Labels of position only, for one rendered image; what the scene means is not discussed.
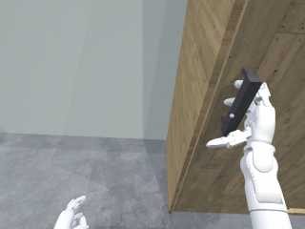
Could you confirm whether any robot right forearm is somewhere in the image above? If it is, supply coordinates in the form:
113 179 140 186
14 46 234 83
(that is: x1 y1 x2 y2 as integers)
240 141 293 229

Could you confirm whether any wardrobe door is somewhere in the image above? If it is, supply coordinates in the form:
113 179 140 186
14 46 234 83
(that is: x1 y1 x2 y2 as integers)
173 0 305 215
292 199 305 209

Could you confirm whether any left robot hand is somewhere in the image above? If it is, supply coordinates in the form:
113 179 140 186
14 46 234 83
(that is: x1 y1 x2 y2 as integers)
53 196 89 229

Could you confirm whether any handle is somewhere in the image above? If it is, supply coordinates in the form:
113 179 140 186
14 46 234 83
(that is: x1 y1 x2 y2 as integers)
220 67 263 136

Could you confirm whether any right robot hand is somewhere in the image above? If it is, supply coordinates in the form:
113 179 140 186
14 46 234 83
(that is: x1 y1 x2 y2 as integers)
206 80 275 149

